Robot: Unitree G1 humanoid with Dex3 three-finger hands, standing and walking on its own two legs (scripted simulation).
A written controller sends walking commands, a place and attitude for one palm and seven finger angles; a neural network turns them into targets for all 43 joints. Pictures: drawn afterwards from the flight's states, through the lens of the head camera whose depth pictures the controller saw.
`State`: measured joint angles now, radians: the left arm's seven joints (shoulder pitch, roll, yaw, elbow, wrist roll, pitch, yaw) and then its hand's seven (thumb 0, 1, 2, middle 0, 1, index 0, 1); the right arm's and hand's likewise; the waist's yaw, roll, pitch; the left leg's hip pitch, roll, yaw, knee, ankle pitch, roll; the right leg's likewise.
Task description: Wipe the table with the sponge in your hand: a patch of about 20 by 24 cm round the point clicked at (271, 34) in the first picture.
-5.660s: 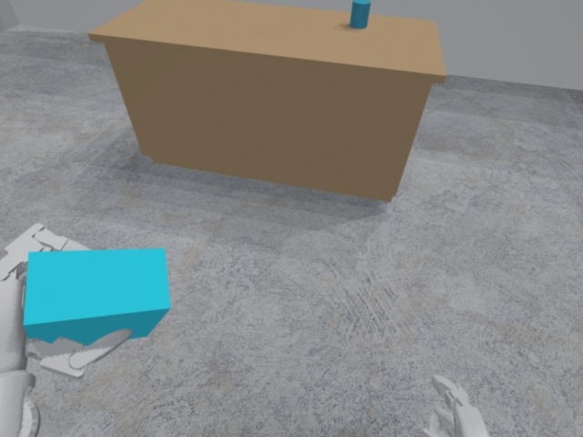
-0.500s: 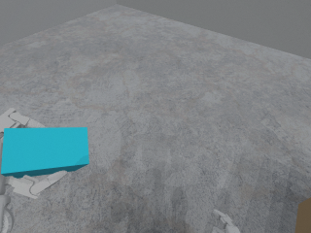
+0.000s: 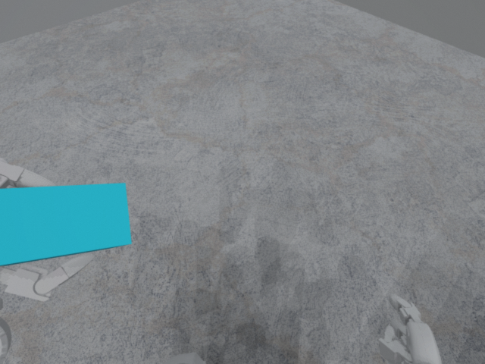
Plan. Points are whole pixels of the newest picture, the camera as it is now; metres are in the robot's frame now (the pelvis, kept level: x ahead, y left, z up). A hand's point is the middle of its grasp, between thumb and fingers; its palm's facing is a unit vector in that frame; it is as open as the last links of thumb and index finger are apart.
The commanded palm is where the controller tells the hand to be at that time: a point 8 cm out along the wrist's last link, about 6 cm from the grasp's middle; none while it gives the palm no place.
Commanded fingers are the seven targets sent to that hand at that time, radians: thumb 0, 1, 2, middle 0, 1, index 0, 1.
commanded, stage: walk to a spot facing it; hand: left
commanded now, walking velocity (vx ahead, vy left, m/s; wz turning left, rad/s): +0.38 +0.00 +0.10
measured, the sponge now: (78, 224) +0.23 +0.21 +0.18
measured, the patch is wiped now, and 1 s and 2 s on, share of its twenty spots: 0.00 0.00 0.00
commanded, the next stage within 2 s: turn to face it in 0.62 s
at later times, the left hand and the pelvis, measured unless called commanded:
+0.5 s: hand (117, 175) +0.30 +0.18 +0.19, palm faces +0.47 -0.76 -0.45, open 10.4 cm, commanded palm +0.22 +0.23 +0.20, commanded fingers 0.00 0.10 1.30 -1.20 -1.60 -1.20 -1.60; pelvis +0.10 -0.07 +0.02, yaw +8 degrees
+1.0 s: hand (98, 136) +0.33 +0.21 +0.22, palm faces +0.58 -0.70 -0.42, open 10.4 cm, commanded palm +0.28 +0.24 +0.20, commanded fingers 0.00 0.10 1.30 -1.20 -1.60 -1.20 -1.60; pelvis +0.18 -0.06 +0.01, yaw +11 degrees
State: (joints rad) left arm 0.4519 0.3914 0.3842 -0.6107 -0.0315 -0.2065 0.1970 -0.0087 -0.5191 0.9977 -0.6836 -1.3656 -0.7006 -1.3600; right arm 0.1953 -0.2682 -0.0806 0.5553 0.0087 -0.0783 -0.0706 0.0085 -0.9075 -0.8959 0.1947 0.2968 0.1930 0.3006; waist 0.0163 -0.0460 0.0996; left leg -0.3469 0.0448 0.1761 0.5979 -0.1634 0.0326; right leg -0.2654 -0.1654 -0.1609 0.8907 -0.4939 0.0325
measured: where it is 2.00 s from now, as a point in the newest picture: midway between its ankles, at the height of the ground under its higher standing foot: outside the picture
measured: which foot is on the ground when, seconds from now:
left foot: down 0.00-0.32, up 0.34-0.74, down 0.76-1.00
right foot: up 0.00-0.30, down 0.32-0.76, up 0.78-1.00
